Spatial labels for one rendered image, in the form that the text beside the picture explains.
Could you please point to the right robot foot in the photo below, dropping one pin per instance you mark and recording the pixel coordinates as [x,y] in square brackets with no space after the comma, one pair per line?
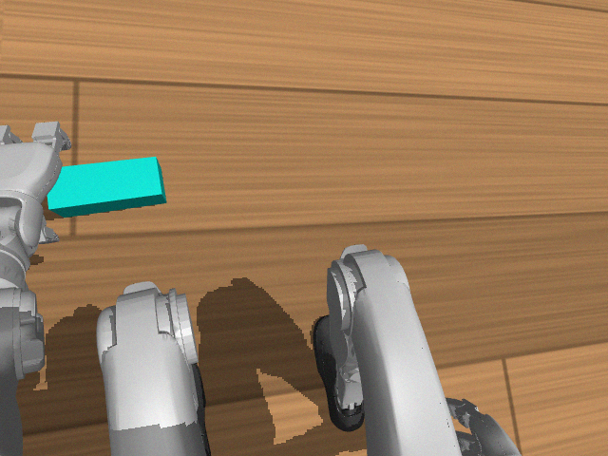
[344,419]

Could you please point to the carton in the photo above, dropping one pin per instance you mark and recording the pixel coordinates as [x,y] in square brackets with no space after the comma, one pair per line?
[107,186]

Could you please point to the right robot hand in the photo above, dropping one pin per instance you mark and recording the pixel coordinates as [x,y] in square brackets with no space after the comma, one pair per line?
[488,437]

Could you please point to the left robot hand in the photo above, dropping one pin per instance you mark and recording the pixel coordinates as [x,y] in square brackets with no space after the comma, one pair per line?
[34,167]

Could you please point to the left robot foot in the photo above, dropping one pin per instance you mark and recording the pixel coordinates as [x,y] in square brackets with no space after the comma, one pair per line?
[201,407]

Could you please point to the left robot arm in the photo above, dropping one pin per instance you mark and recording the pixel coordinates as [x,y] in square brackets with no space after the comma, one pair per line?
[22,339]

